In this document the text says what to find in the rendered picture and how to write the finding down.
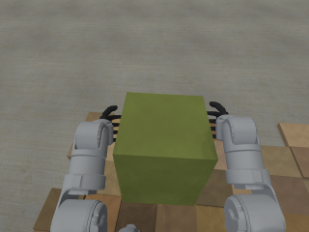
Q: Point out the robot right hand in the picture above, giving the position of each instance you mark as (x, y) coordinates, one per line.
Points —
(222, 111)

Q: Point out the robot left hand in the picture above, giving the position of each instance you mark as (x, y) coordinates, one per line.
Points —
(105, 115)

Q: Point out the robot left upper arm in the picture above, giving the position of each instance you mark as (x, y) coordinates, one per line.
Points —
(81, 215)

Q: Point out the robot left forearm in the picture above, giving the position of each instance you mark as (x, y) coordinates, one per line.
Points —
(87, 162)

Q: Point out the robot right forearm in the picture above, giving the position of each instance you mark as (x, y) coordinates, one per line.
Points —
(242, 149)

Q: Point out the left robot shin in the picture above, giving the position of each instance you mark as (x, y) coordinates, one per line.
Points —
(131, 225)

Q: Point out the robot right upper arm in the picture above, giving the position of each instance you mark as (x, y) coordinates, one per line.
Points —
(253, 213)

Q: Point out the carton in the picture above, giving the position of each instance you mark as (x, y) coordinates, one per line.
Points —
(164, 151)

